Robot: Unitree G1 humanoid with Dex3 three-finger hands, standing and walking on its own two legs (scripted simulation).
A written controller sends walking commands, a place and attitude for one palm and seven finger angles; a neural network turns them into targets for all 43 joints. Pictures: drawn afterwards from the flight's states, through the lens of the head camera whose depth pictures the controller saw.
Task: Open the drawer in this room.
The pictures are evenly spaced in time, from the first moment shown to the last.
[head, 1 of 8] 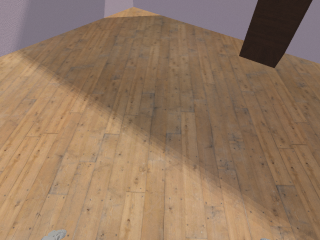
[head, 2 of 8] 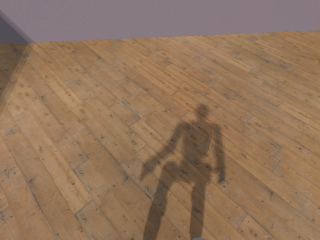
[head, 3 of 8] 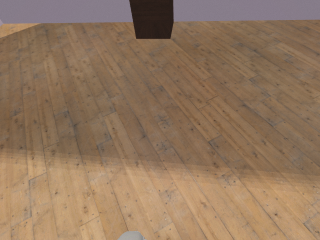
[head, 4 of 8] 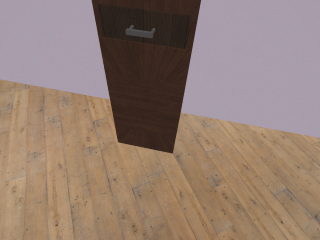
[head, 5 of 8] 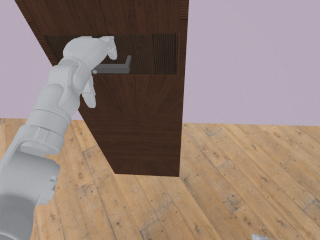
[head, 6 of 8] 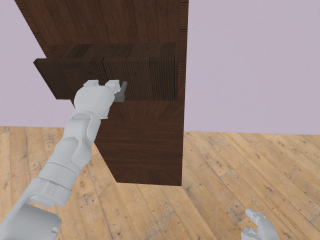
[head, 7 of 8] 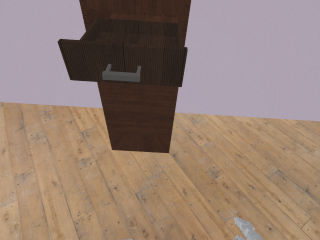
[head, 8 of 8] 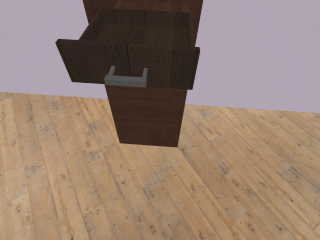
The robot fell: no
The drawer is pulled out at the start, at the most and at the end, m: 0.00 0.30 0.30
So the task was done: yes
